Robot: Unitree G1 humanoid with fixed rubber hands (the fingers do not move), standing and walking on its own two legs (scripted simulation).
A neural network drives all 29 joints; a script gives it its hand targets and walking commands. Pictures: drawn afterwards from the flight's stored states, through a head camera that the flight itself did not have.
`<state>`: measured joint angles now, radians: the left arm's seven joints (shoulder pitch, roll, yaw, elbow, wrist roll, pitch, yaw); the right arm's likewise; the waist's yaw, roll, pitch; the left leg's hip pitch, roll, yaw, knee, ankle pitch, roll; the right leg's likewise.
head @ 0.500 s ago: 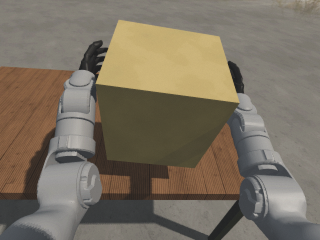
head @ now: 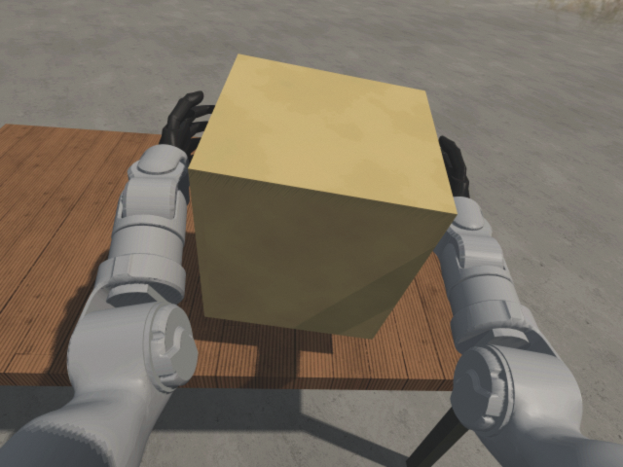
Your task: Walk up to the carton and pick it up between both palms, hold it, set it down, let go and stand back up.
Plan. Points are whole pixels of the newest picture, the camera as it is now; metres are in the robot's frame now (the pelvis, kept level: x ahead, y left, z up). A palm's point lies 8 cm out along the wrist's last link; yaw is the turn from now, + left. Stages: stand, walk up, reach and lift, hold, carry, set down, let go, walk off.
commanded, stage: set down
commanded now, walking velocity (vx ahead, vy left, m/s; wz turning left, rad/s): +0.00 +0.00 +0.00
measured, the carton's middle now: (310, 208) +0.45 -0.02 +0.14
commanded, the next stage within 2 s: none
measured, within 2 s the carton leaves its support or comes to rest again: neither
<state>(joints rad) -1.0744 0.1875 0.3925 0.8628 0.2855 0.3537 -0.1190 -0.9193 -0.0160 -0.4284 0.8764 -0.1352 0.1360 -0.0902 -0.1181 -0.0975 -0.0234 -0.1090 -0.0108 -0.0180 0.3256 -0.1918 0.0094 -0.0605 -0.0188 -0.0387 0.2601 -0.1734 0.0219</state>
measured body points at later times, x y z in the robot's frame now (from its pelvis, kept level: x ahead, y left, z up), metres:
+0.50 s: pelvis +0.00 +0.00 +0.00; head +0.02 +0.04 +0.45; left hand +0.48 +0.14 +0.18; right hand +0.42 -0.20 +0.16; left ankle -0.01 +0.11 -0.75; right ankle -0.02 -0.13 -0.75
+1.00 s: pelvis +0.01 +0.00 +0.00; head +0.05 +0.04 +0.45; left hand +0.50 +0.13 +0.14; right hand +0.42 -0.21 +0.12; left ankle -0.01 +0.11 -0.75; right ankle -0.02 -0.13 -0.75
